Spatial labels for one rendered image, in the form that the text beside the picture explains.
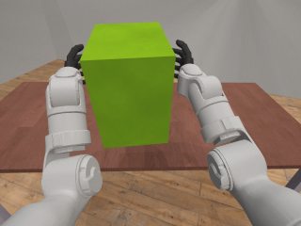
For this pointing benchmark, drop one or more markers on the left robot upper arm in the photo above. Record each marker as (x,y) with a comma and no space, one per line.
(68,183)

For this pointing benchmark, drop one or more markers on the table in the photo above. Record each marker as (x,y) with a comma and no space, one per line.
(24,126)

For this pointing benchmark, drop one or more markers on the robot left forearm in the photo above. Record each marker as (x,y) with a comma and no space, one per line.
(66,113)

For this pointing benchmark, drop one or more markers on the left robot hand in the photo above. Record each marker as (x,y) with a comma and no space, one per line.
(73,58)

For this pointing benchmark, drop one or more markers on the carton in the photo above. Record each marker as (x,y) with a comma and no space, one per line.
(129,72)

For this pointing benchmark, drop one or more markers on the robot right forearm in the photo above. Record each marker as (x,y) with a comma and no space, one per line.
(211,106)

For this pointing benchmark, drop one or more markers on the right robot upper arm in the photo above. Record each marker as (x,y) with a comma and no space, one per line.
(239,168)

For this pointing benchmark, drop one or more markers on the right robot hand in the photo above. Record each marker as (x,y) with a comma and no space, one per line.
(185,56)

